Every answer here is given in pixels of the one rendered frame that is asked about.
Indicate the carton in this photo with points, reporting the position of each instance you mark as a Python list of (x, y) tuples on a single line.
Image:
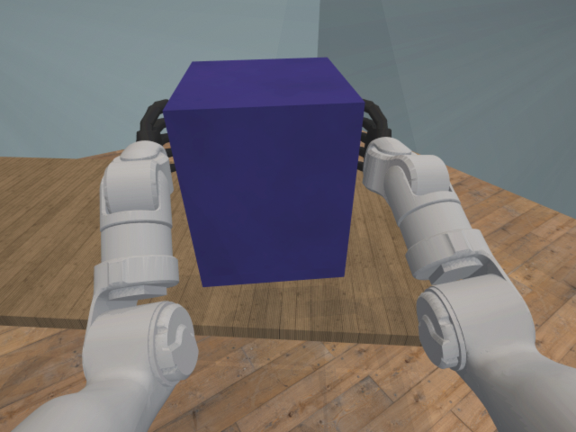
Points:
[(266, 154)]

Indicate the robot left hand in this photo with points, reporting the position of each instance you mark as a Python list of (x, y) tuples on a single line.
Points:
[(151, 126)]

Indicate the robot right hand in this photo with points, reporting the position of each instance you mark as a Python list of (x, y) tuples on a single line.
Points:
[(376, 128)]

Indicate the left robot upper arm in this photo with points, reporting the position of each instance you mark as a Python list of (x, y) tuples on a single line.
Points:
[(133, 359)]

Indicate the left robot forearm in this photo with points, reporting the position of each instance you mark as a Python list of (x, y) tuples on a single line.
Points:
[(137, 259)]

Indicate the table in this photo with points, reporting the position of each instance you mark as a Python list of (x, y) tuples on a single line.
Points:
[(50, 243)]

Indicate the right robot forearm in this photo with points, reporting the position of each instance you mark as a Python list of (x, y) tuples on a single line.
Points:
[(442, 246)]

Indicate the right robot upper arm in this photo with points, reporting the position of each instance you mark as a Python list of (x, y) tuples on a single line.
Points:
[(480, 328)]

